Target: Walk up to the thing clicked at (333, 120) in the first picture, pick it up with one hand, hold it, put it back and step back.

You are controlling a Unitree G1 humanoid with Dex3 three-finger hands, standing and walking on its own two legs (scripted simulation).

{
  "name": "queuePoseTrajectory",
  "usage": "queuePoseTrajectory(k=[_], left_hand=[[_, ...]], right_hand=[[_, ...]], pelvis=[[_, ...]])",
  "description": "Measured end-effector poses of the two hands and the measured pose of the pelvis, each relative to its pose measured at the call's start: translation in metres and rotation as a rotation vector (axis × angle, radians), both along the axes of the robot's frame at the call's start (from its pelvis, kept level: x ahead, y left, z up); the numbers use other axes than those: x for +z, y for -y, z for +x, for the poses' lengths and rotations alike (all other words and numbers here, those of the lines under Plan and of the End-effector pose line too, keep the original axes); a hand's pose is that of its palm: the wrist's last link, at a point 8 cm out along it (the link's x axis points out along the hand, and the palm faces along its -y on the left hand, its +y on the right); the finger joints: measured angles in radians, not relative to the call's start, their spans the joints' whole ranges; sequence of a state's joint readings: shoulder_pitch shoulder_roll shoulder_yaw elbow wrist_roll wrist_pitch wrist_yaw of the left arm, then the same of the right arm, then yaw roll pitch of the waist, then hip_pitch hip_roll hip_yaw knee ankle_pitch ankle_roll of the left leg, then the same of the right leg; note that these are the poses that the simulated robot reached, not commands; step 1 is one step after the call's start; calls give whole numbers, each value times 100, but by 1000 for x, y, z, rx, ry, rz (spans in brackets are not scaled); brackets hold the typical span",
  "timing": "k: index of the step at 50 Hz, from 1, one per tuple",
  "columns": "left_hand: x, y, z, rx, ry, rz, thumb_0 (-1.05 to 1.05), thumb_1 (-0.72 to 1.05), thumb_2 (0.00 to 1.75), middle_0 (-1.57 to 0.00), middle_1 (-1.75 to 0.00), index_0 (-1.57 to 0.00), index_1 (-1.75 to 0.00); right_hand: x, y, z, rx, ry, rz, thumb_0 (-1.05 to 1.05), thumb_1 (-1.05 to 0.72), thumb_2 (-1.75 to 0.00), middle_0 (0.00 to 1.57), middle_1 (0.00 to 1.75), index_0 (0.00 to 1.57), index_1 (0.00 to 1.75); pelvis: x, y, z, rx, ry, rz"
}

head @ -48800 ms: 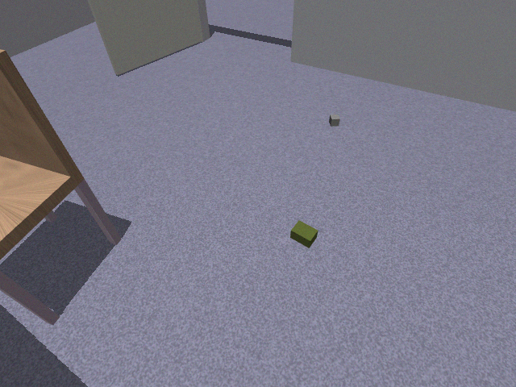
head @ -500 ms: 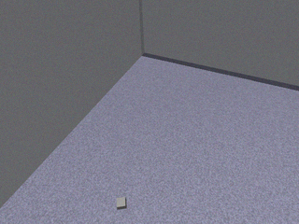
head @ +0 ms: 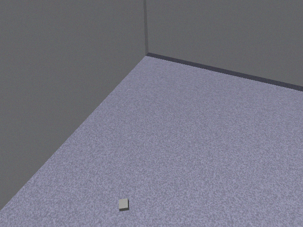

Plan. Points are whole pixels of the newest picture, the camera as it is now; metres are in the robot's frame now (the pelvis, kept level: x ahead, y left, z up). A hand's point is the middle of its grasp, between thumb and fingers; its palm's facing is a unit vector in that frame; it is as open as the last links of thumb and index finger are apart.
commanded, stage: stand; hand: left
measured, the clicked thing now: (124, 204) +0.41 +0.22 -0.76
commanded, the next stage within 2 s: walk up in 1.40 s
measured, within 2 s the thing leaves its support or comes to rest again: neither
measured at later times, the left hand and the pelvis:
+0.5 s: hand out of the picture +0.07 +0.25 -0.16, palm faces -0.02 -0.94 -0.34, open 7.4 cm; pelvis +0.00 +0.00 +0.00, yaw +0 degrees
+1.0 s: hand out of the picture +0.07 +0.25 -0.16, palm faces -0.02 -0.94 -0.34, open 7.4 cm; pelvis +0.00 +0.00 +0.00, yaw +0 degrees
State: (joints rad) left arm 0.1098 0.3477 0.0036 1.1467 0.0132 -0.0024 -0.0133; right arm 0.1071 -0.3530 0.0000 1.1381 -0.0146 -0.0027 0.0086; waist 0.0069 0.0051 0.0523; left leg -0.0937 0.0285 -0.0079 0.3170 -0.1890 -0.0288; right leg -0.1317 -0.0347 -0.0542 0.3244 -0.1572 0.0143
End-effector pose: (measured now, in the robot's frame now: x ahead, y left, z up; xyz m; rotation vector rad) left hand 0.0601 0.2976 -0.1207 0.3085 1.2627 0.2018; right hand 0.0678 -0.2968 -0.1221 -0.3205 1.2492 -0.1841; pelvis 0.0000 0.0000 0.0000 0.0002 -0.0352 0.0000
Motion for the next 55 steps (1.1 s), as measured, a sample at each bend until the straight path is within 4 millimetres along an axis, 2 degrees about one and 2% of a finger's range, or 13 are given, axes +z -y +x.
queuePoseTrajectory(k=[15, 55], left_hand=[[2, 2, 9, -10, 28, 4, 0, 90, 90, -20, -30, -20, -30], [1, 4, 6, -11, 14, 5, 0, 90, 90, -20, -30, -20, -30]], right_hand=[[1, 3, 3, 1, 14, -1, 1, -90, -90, 20, 30, 20, 30], [0, 5, -1, -5, 4, -2, 1, -90, -90, 20, 30, 20, 30]], pelvis=[[0, 2, 1, -1, 4, -1], [0, 5, 4, -7, 3, 0]])
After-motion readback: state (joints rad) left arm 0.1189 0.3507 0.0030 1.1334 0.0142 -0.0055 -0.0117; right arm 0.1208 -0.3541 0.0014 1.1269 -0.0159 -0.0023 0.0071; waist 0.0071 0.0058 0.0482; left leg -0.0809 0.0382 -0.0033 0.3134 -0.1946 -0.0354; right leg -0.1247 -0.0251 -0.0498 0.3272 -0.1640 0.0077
